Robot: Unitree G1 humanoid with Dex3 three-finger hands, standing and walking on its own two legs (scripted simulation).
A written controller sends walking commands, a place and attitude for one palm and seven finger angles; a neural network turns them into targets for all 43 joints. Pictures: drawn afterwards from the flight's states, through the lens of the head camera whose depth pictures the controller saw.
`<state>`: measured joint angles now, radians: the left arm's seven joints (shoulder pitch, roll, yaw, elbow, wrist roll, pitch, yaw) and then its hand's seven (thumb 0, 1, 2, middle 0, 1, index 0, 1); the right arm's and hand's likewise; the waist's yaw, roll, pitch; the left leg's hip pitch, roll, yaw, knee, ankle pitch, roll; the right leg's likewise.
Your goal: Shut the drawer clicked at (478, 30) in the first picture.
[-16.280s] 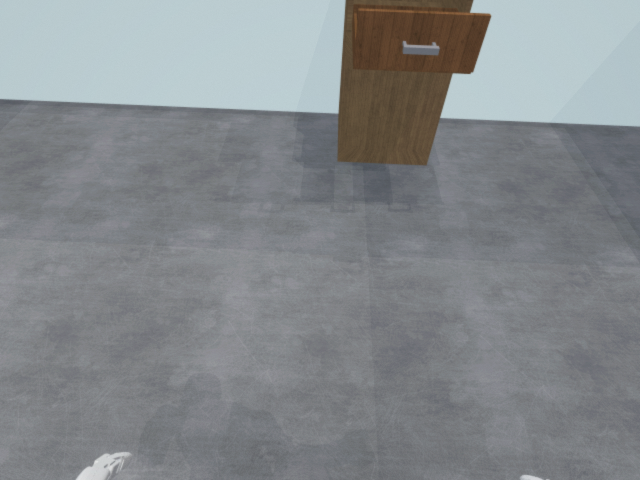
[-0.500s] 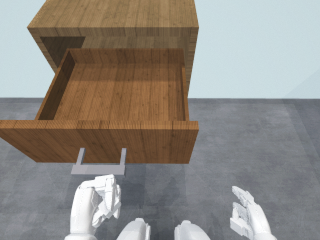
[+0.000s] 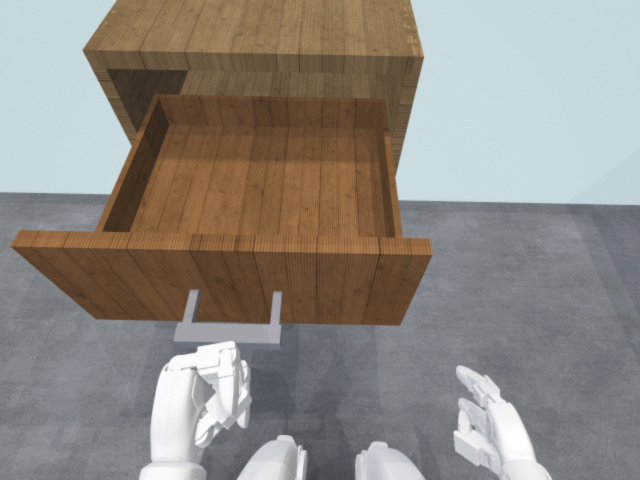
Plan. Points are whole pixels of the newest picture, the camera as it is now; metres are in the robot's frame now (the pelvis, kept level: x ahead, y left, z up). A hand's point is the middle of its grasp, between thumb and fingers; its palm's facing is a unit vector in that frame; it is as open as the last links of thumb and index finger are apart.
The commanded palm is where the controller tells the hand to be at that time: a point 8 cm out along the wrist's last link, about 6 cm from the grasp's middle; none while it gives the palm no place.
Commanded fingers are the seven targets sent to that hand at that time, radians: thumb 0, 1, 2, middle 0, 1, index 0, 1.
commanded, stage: push the drawer shut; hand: left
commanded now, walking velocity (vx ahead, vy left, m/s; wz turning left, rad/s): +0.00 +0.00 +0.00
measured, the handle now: (232, 318) +0.29 +0.12 +0.06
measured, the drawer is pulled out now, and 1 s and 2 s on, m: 0.30 0.19 0.07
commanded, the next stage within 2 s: none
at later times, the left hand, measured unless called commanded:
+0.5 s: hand (254, 348) +0.26 +0.09 +0.05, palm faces -0.01 -1.00 +0.02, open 2.9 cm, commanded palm +0.25 +0.14 +0.06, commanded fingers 0.00 0.90 0.90 -1.40 -1.60 -1.40 -1.60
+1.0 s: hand (268, 297) +0.32 +0.08 +0.05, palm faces +0.01 -1.00 -0.02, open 3.0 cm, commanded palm +0.32 +0.13 +0.06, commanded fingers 0.00 0.90 0.90 -1.40 -1.60 -1.40 -1.60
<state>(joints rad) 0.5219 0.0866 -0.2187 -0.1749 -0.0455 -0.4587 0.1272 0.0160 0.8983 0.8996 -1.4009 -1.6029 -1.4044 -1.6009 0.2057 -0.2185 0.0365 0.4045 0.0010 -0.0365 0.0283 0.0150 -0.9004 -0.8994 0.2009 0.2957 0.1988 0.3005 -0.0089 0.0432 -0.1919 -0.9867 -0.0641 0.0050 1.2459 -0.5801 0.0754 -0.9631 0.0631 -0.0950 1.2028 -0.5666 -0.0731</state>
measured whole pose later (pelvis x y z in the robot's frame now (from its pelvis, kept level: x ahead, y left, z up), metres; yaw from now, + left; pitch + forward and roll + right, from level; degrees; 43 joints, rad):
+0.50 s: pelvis -0.01 +0.02 +0.01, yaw +0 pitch +18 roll -3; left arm 0.22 0.09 -0.25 0.00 -0.01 -0.36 0.20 -0.05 0.86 0.97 -1.40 -1.60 -1.41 -1.60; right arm 0.21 -0.22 0.05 0.45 0.00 0.02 0.03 0.01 -0.90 -0.90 0.20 0.30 0.20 0.30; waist -0.02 0.04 -0.18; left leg -0.97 -0.08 0.00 1.21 -0.55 0.10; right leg -0.94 0.05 -0.09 1.15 -0.54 -0.05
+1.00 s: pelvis -0.01 +0.01 +0.01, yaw +1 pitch +18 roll -2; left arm -0.10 0.09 -0.17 0.30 -0.04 -0.38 0.23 -0.05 0.93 1.01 -1.40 -1.60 -1.41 -1.60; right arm 0.21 -0.24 0.04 0.53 0.00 0.06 0.03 0.01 -0.90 -0.90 0.20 0.30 0.20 0.30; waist -0.04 0.03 -0.16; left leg -0.96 -0.08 0.00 1.17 -0.52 0.09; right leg -0.93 0.05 -0.09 1.12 -0.51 -0.06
